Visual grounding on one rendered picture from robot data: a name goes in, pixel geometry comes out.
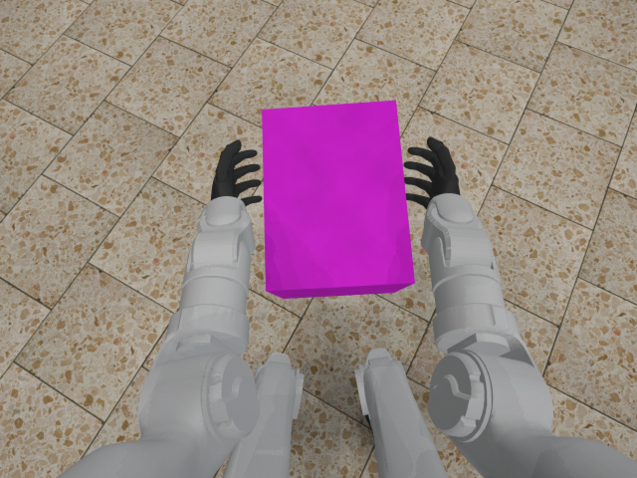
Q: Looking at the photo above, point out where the right robot hand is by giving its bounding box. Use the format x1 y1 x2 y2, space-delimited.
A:
404 136 460 210

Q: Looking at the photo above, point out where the robot left upper arm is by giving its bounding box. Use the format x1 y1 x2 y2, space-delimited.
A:
57 351 261 478

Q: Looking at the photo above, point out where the right robot thigh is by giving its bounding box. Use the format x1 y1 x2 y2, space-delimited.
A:
354 357 449 478

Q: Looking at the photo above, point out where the left robot hand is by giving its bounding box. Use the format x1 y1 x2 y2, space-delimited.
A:
211 139 262 206

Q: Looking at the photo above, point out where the right robot foot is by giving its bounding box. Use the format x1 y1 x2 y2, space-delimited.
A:
365 414 374 440

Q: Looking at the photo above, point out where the robot right forearm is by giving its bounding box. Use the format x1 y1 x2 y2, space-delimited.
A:
421 193 553 406

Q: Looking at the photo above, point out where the robot left forearm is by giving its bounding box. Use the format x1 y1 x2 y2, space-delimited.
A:
137 196 256 428

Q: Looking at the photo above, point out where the carton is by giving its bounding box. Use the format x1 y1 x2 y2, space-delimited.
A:
262 101 415 299

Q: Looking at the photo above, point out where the robot right upper arm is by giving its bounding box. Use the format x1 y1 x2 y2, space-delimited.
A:
427 350 637 478

